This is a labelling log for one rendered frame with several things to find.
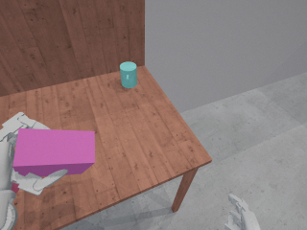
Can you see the robot left hand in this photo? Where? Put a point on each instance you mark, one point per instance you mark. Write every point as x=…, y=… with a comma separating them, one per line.
x=30, y=183

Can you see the table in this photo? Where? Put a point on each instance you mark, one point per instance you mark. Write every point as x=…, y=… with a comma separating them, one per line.
x=60, y=65

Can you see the sponge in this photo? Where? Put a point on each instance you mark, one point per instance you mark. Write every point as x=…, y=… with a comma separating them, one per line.
x=46, y=151

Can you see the robot right hand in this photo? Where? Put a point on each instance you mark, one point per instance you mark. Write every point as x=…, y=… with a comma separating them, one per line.
x=247, y=220

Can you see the left robot forearm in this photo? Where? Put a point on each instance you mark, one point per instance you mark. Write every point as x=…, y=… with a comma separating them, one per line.
x=8, y=212

